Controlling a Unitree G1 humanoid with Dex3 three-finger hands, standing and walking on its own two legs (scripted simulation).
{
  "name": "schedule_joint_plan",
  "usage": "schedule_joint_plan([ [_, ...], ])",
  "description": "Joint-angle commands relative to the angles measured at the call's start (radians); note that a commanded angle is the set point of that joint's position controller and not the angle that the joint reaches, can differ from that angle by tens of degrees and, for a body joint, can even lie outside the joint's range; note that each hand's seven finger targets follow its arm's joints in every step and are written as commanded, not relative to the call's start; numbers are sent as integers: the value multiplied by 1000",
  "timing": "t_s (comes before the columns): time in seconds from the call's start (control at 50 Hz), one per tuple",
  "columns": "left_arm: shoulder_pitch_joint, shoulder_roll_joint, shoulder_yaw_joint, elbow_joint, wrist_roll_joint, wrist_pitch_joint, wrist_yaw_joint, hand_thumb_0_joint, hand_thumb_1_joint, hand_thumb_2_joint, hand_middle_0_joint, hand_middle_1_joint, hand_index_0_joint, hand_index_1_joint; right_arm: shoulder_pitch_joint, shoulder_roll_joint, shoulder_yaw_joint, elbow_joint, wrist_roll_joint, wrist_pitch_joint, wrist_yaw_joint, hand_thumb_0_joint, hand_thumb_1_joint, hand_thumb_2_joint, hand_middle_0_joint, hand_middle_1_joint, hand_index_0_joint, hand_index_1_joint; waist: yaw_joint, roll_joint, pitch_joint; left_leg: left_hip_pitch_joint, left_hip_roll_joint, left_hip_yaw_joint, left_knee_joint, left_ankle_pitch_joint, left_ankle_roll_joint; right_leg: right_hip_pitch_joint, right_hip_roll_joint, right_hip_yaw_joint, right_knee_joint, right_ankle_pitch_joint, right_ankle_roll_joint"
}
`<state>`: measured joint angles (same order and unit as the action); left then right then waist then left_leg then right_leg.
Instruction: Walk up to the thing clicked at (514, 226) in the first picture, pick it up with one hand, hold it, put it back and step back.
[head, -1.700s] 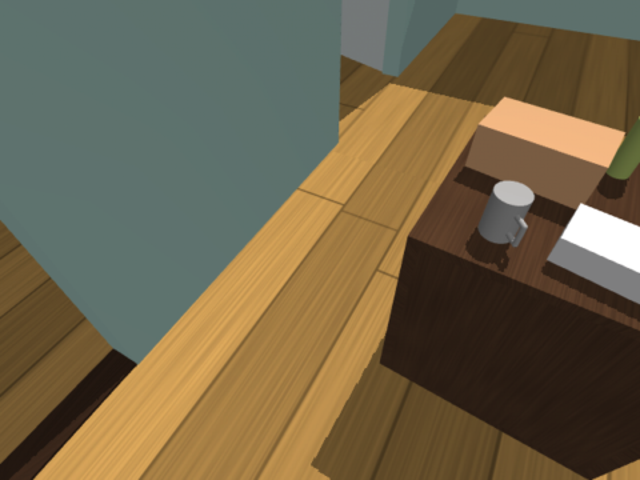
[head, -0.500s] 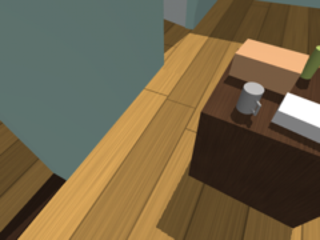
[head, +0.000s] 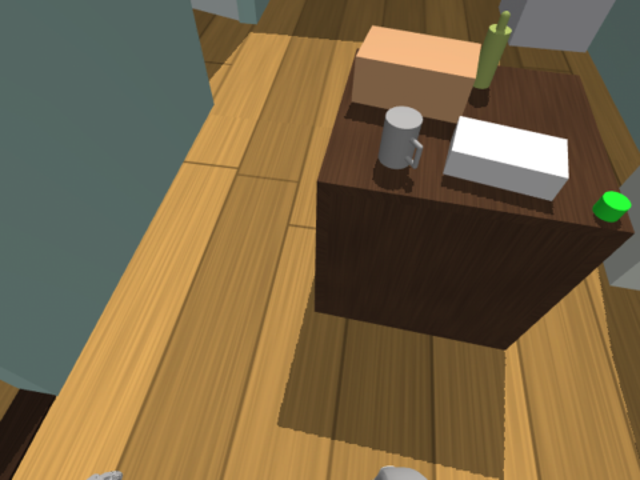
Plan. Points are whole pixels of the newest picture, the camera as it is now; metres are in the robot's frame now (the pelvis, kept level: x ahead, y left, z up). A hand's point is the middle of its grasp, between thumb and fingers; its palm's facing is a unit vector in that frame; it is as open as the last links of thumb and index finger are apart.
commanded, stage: walk up
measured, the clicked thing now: (403, 143) +0.76 -0.19 -0.08
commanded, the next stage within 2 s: stand in 1.92 s
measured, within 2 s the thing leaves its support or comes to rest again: neither
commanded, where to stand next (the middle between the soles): +0.09 -0.03 m, yaw -13 degrees
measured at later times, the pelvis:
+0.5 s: pelvis +0.00 -0.01 -0.01, yaw -8 degrees
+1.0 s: pelvis +0.01 -0.04 +0.00, yaw -13 degrees
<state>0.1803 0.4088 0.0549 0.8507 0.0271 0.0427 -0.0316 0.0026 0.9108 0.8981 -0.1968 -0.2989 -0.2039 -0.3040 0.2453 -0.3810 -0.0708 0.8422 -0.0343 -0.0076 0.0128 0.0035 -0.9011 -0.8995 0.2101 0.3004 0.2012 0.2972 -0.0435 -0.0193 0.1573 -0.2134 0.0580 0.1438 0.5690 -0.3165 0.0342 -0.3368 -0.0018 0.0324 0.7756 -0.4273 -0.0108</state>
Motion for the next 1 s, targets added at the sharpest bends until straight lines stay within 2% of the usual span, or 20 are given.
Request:
schedule_joint_plan([
  [0.0, 64, 146, 54, -69, 4, -33, 13, 0, 900, 900, -200, -300, -200, -300, -20, -278, -78, -110, 5, -10, -11, 0, -900, -900, 200, 300, 200, 300, 22, 173, -164, 41, 235, -213, -86, 378, 142, 100, 23, -66, -155, 26, -25],
  [0.04, 131, 161, 66, -42, 10, -46, 18, 0, 900, 900, -200, -300, -200, -300, -45, -255, -66, -125, 11, -3, -8, 0, -900, -900, 200, 300, 200, 300, 68, 104, -167, -77, 197, -166, 9, 218, 98, 249, 31, -49, -304, 122, -55],
  [0.08, 131, 273, 97, -68, 19, -69, 29, 0, 900, 900, -200, -300, -200, -300, -10, -126, -23, -135, 19, 3, -7, 0, -900, -900, 200, 300, 200, 300, 70, -255, -147, -374, -33, -73, 385, -248, -32, 364, -282, 516, -493, 192, -176],
  [0.1, 98, 295, 94, -91, 13, -64, 29, 0, 900, 900, -200, -300, -200, -300, -51, -214, -43, -128, 15, 11, -22, 0, -900, -900, 200, 300, 200, 300, 98, -153, -122, -329, -23, -138, 478, -327, -37, 212, -360, 572, -498, 124, -294],
  [0.12, 80, 293, 94, -97, 6, -56, 29, 0, 900, 900, -200, -300, -200, -300, -25, -241, -50, -113, 10, 7, -26, 0, -900, -900, 200, 300, 200, 300, 84, -154, -84, -280, -5, -159, 489, -318, -43, 122, -353, 559, -485, 117, -309],
  [0.18, 12, 207, 72, -113, -4, -63, 39, 0, 900, 900, -200, -300, -200, -300, 33, -221, -42, -52, 21, 4, -18, 0, -900, -900, 200, 300, 200, 300, 38, -141, -84, -289, 1, -166, 441, -171, -44, 174, -179, 296, -456, 190, -194],
  [0.34, 71, 212, 72, -126, 10, -55, 27, 0, 900, 900, -200, -300, -200, -300, 18, -191, -29, -35, 8, -24, -24, 0, -900, -900, 200, 300, 200, 300, 77, -159, -137, -124, -44, -128, 141, -121, -40, 109, -145, 274, -387, 290, -194],
  [0.4, 8, 198, 61, -137, -9, -41, 23, 0, 900, 900, -200, -300, -200, -300, 89, -174, -34, 3, 9, -42, -35, 0, -900, -900, 200, 300, 200, 300, 13, -97, -169, 78, -72, -107, -87, 53, -22, 6, -136, 245, -256, 393, -163],
  [0.42, 9, 150, 40, -143, -19, -41, 24, 0, 900, 900, -200, -300, -200, -300, 112, -192, -37, 5, 0, -50, -41, 0, -900, -900, 200, 300, 200, 300, -2, -31, -193, 152, -11, -189, -174, 127, -5, -35, -106, 230, -195, 354, -107],
  [0.44, 10, 98, 23, -146, -32, -44, 25, 0, 900, 900, -200, -300, -200, -300, 99, -254, -49, -4, -11, -58, -44, 0, -900, -900, 200, 300, 200, 300, 2, 132, -204, 184, 173, -443, -263, 136, 47, -114, 7, 179, -70, 230, -43],
  [0.46, 53, 102, 21, -115, -33, -36, 31, 0, 900, 900, -200, -300, -200, -300, 8, -293, -49, -33, -7, -62, -42, 0, -900, -900, 200, 300, 200, 300, 36, 203, -172, 123, 314, -611, -322, 42, 142, -147, 98, 106, 25, -71, -16],
  [0.48, 57, 189, 47, -85, -20, -32, 41, 0, 900, 900, -200, -300, -200, -300, -32, -311, -57, -41, 1, -62, -36, 0, -900, -900, 200, 300, 200, 300, 28, 163, -145, -7, 379, -636, -301, -44, 233, -65, 37, 124, 151, -146, -8],
  [0.56, 61, 175, 45, -38, -21, -45, 24, 0, 900, 900, -200, -300, -200, -300, -51, -242, -27, -39, -2, -68, -33, 0, -900, -900, 200, 300, 200, 300, 45, 182, -81, 10, 202, -347, -248, 189, 141, -83, 31, 101, 101, -62, -11],
  [0.64, 53, 148, 29, -13, -21, -64, 22, 0, 900, 900, -200, -300, -200, -300, -57, -254, -28, -33, -3, -46, -20, 0, -900, -900, 200, 300, 200, 300, 22, 261, -130, 68, 154, -254, -178, 247, 118, 6, 27, -19, -121, -7, 1],
  [0.7, 133, 139, 27, 51, -14, -84, 42, 0, 900, 900, -200, -300, -200, -300, -90, -233, -17, -45, 15, -16, -14, 0, -900, -900, 200, 300, 200, 300, 67, 216, -175, 6, 128, -190, -33, 321, 87, 185, 45, -48, -368, 209, -3],
  [0.74, 110, 211, 44, 57, 3, -101, 54, 0, 900, 900, -200, -300, -200, -300, -94, -168, -1, -57, 32, -6, -10, 0, -900, -900, 200, 300, 200, 300, 61, 21, -200, -137, 54, -141, 89, 141, 11, 298, -72, 172, -378, 364, -49],
  [0.76, 69, 258, 48, 43, 1, -109, 56, 0, 900, 900, -200, -300, -200, -300, -95, -138, 9, -58, 33, -1, -9, 0, -900, -900, 200, 300, 200, 300, 48, -66, -173, -197, 0, -125, 122, -51, -33, 245, -228, 392, -431, 283, -125],
  [0.78, 6, 306, 48, 34, -3, -106, 54, 0, 900, 900, -200, -300, -200, -300, -91, -176, -7, -30, 27, 8, -17, 0, -900, -900, 200, 300, 200, 300, 45, -100, -138, -92, -4, -155, 186, -199, -27, 71, -302, 448, -440, 193, -215],
  [0.88, -67, 171, 11, 40, -22, -104, 45, 0, 900, 900, -200, -300, -200, -300, -64, -196, -12, 50, 28, -21, -7, 0, -900, -900, 200, 300, 200, 300, 16, -76, -180, 106, 66, -209, -115, 232, 17, 53, -95, 139, -298, 407, -44],
  [0.98, -71, 185, 8, 93, -23, -106, 49, 0, 900, 900, -200, -300, -200, -300, -125, -191, 1, 85, 28, -17, -4, 0, -900, -900, 200, 300, 200, 300, 36, -56, -181, 84, 48, -176, -131, 201, 5, 128, -108, 164, -349, 403, -46],
])
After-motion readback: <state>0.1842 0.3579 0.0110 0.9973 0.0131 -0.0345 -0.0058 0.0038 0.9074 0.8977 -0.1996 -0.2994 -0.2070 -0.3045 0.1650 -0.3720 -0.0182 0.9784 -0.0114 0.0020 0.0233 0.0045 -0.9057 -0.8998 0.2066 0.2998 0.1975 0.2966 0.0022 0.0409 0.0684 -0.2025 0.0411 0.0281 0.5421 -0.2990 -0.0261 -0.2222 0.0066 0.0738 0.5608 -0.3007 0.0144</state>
